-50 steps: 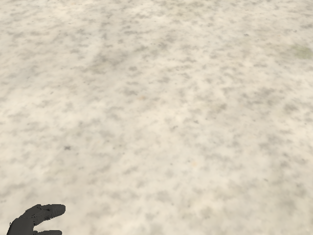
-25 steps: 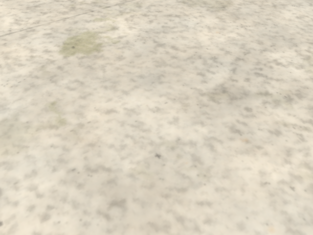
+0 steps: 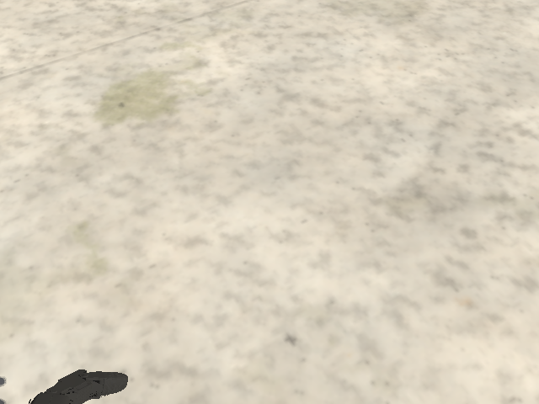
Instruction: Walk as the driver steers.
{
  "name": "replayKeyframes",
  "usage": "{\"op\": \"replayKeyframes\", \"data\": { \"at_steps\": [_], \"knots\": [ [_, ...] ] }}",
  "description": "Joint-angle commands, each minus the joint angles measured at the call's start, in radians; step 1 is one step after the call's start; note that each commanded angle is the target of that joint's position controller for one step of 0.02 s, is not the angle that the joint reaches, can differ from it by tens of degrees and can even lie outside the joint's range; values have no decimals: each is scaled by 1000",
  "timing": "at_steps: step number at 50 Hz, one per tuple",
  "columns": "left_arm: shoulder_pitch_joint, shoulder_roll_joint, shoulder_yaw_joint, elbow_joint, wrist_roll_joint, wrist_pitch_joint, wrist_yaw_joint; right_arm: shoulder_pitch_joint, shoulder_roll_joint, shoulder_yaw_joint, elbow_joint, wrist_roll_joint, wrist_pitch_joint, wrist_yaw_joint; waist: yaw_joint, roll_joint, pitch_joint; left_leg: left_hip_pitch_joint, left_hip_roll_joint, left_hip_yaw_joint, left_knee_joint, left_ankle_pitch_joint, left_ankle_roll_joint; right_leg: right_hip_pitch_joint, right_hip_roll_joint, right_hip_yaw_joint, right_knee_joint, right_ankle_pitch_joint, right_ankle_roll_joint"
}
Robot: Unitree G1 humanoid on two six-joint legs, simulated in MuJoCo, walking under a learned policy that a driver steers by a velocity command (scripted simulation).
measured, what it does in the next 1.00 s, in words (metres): walks ahead, turning right: left foot, then right foot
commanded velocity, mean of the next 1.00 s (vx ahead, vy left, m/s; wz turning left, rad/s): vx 0.62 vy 0.00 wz -0.51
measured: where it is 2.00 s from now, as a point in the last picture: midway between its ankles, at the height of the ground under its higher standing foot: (306, 189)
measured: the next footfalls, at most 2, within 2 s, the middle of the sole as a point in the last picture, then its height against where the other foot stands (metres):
left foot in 0.44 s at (226, 333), level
right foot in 0.86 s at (321, 261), level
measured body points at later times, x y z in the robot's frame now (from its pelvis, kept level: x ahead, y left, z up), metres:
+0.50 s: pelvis +0.45 +0.02 +0.01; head +0.50 +0.02 +0.46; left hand +0.44 +0.30 -0.12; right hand +0.66 -0.23 -0.07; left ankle +0.59 +0.12 -0.70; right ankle +0.18 -0.08 -0.62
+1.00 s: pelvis +0.73 -0.04 +0.02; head +0.78 -0.08 +0.47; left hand +1.00 +0.15 -0.06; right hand +0.79 -0.37 -0.07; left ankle +0.76 +0.13 -0.61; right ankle +0.79 -0.12 -0.70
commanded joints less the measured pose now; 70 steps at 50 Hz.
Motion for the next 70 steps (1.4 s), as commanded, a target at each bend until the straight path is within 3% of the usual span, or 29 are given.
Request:
{"op": "replayKeyframes", "data": {
  "at_steps": [1,4,7,11,18,21,22,23,24,25,26,27,28,30,35,41,42,43,44,45,46,48,53,57,59,67,68,69,70],
  "knots": [
    [526,305,95,97,11,-16,26,-33,-45,-2,-128,14,-44,13,204,-334,-397,-818,-139,-137,967,42,73,961,-353,937,-391,-875,-137],
    [309,147,66,102,2,-33,24,-205,-87,-3,-153,2,-45,19,93,-19,-61,-886,34,-114,918,228,89,574,-289,624,-433,-510,-107],
    [293,78,37,141,-6,-58,24,-202,-37,16,-156,-26,-2,42,10,-82,13,-808,89,-98,803,219,46,352,-211,439,-519,-442,-94],
    [368,99,41,179,-29,-88,17,-429,-41,31,-237,-20,9,54,37,-49,144,-976,136,-20,567,405,-4,336,-177,284,-655,-257,-112],
    [438,173,54,217,-50,-97,32,-597,-49,37,-280,-10,-9,59,67,-33,99,-674,38,55,108,643,7,527,-176,185,-641,387,-78],
    [434,238,66,234,-17,-70,48,-316,-134,-5,-204,-11,-16,18,-65,-104,-123,-356,-59,57,105,329,29,634,-177,191,-185,813,-36],
    [412,218,63,228,-13,-65,50,-125,-176,-23,-154,-25,-23,-2,-154,-93,-204,-125,11,14,101,318,33,491,-126,176,100,651,-17],
    [473,67,32,184,-29,-68,45,-13,-274,-49,-152,-67,-32,-22,-118,95,-365,122,311,-308,90,96,55,248,-31,135,491,180,2],
    [543,-6,17,133,-82,-65,45,-65,-314,-60,-170,-63,-27,-13,-33,359,-538,253,520,-785,-87,254,155,18,86,167,773,-379,25],
    [424,103,41,144,-63,-49,61,-145,-216,-47,-181,-47,-23,-4,-33,142,-410,154,448,-616,-48,464,126,-60,2,191,800,-307,14],
    [344,104,45,139,-53,-42,60,-192,-121,-23,-174,-34,-31,-1,-29,51,-260,3,405,-398,-11,721,116,-71,-29,174,741,-249,23],
    [329,83,44,144,-46,-33,53,-207,-78,-14,-156,-31,-32,-1,-4,27,-185,-97,362,-268,-21,862,93,-55,-60,167,689,-237,35],
    [297,89,60,112,-91,-27,56,-281,-64,-21,-173,28,-47,-3,2,148,-148,-139,303,-149,-48,905,93,-61,-113,202,669,-256,74],
    [284,74,66,82,-104,11,50,-348,-40,-20,-159,23,-62,-11,58,130,-95,-269,285,-56,-119,840,101,-4,-146,181,598,-235,97],
    [197,27,43,11,-58,35,16,-497,-126,-52,-180,36,-48,-39,94,58,-6,-447,211,204,-195,840,96,140,-107,53,131,98,115],
    [309,184,112,1,-57,59,-13,-490,-196,-81,-200,92,2,-36,179,44,-118,-286,234,245,183,1090,33,358,17,-35,0,62,-2],
    [424,225,138,29,-60,57,0,-500,-172,-75,-209,86,14,-31,241,-4,-160,-365,203,241,402,956,-3,525,45,-16,-82,118,-39],
    [376,267,145,30,-76,51,25,-431,-70,-48,-206,40,21,-19,166,-249,-79,-551,64,228,667,127,-61,599,-17,155,-148,512,-79],
    [245,340,138,-58,-31,38,23,-303,-58,-40,-225,7,14,-8,33,-377,-180,-846,-123,98,1025,-280,-129,767,-231,658,-146,769,-316],
    [222,321,134,-113,-12,16,1,-291,-148,-46,-241,24,1,0,77,-238,-398,-897,-110,-134,1073,-198,-113,830,-340,903,-321,381,-387],
    [179,289,128,-128,-35,2,-5,-390,-176,-52,-266,45,-8,0,79,-131,-297,-929,-81,-153,1016,-112,-89,757,-312,858,-368,179,-332],
    [117,210,106,-129,-70,1,15,-453,-156,-51,-263,16,0,-23,37,17,-163,-893,-21,-166,857,-2,-87,556,-224,702,-345,156,-228],
    [133,162,82,-124,-33,29,73,-401,-84,-36,-213,23,35,-24,39,-3,-213,-701,12,-70,638,101,-136,397,-162,409,-256,621,-172],
    [102,60,33,-86,-4,40,74,-383,-35,-12,-192,35,58,-24,47,-85,-217,-538,62,-50,446,258,-146,308,-130,290,-295,345,-119],
    [98,93,39,-67,9,37,62,-424,-80,-23,-209,43,62,-24,76,-133,-135,-535,56,-35,398,249,-132,281,-154,297,-326,134,-124],
    [61,125,64,-45,-45,69,95,-316,-110,-46,-218,53,51,14,37,-120,-91,-553,10,38,90,254,-44,463,-228,276,-149,293,-69],
    [78,112,67,-45,-50,64,97,-302,-157,-61,-222,42,48,13,43,-28,-77,-493,55,-94,-22,468,4,401,-151,207,-27,158,3],
    [64,82,65,-91,-8,56,92,-268,-258,-90,-224,46,45,1,87,212,-88,-376,234,-415,-51,618,135,174,6,72,170,-199,101],
    [-64,90,63,-137,-8,32,80,-143,-252,-98,-204,44,36,5,-25,259,-99,-208,311,-654,-154,327,289,-106,117,129,316,-525,125]
  ]
}}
